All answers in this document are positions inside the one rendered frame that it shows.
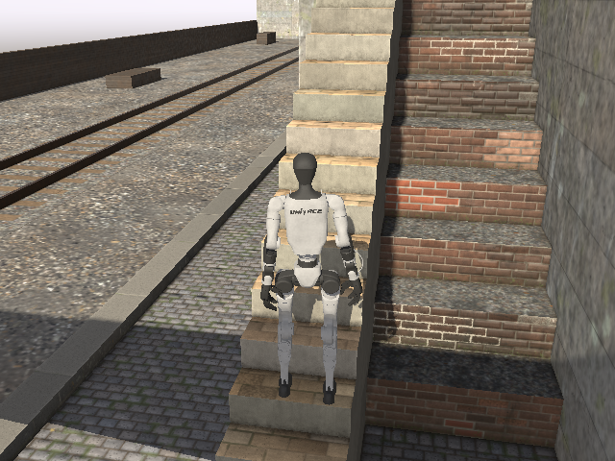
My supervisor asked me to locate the robot shin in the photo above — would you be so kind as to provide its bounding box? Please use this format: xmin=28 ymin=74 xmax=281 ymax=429
xmin=278 ymin=322 xmax=292 ymax=384
xmin=323 ymin=327 xmax=337 ymax=391

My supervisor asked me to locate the right robot hand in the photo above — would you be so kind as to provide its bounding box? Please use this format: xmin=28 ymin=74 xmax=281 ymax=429
xmin=340 ymin=278 xmax=362 ymax=306

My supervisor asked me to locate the right robot shin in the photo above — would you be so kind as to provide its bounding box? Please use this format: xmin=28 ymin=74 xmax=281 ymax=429
xmin=323 ymin=327 xmax=337 ymax=391

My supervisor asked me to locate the robot left upper arm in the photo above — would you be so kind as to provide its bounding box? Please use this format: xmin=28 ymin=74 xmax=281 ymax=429
xmin=266 ymin=195 xmax=285 ymax=250

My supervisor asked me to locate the left robot forearm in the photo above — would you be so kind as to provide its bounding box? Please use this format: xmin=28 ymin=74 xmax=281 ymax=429
xmin=261 ymin=235 xmax=277 ymax=285

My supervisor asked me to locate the left robot hand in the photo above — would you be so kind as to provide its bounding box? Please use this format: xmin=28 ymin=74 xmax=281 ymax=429
xmin=260 ymin=284 xmax=283 ymax=311

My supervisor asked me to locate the right robot forearm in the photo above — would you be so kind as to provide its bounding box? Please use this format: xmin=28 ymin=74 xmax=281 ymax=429
xmin=340 ymin=233 xmax=359 ymax=280

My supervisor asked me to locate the left robot shin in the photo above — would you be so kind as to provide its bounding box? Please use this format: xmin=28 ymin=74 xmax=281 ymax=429
xmin=278 ymin=322 xmax=292 ymax=384

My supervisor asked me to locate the robot right upper arm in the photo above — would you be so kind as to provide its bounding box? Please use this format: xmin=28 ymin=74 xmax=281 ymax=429
xmin=326 ymin=194 xmax=350 ymax=248

